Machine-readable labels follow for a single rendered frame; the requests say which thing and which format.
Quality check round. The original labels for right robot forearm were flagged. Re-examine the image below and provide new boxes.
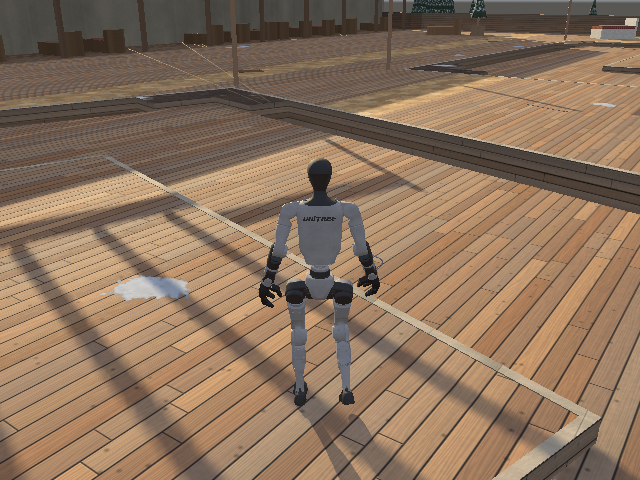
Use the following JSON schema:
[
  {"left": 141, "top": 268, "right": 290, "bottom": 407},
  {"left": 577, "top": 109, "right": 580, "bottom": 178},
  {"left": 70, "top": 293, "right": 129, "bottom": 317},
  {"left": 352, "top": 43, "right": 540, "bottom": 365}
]
[{"left": 358, "top": 241, "right": 378, "bottom": 280}]

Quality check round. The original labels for right robot hand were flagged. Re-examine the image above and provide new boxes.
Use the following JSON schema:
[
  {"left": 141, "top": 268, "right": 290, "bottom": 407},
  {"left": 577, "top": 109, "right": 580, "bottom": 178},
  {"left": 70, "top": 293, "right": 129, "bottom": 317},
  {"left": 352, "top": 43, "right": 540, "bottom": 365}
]
[{"left": 357, "top": 276, "right": 380, "bottom": 297}]

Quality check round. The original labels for left robot hand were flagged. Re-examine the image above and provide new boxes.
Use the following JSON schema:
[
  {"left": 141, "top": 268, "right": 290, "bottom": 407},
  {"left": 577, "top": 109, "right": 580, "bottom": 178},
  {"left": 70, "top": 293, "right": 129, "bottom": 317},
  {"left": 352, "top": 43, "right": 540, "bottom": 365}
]
[{"left": 259, "top": 283, "right": 282, "bottom": 308}]

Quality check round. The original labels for robot right thigh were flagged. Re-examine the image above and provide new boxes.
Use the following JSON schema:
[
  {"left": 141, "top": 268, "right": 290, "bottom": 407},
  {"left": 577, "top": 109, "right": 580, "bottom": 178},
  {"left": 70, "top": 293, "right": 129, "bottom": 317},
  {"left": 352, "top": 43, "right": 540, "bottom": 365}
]
[{"left": 332, "top": 279, "right": 353, "bottom": 341}]

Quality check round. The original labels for robot right upper arm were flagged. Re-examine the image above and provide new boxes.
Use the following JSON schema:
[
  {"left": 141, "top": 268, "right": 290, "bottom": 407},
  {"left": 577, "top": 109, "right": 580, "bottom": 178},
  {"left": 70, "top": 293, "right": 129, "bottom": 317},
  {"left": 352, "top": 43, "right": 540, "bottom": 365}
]
[{"left": 341, "top": 201, "right": 368, "bottom": 256}]

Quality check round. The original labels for left robot forearm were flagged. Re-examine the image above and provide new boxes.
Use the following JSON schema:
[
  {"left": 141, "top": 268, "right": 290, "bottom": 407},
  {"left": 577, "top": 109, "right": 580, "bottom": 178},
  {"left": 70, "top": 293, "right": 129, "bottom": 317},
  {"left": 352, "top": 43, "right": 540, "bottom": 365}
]
[{"left": 261, "top": 242, "right": 282, "bottom": 287}]

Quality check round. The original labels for robot left upper arm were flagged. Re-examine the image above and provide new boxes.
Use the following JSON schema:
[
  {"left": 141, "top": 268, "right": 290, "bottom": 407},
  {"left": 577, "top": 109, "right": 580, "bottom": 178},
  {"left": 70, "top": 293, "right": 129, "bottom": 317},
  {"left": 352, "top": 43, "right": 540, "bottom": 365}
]
[{"left": 272, "top": 201, "right": 299, "bottom": 258}]

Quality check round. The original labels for robot right shin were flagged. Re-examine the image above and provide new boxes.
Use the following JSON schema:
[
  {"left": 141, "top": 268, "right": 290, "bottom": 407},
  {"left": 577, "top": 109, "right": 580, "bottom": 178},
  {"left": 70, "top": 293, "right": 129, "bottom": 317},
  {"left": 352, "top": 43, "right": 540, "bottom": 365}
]
[{"left": 335, "top": 324, "right": 351, "bottom": 393}]

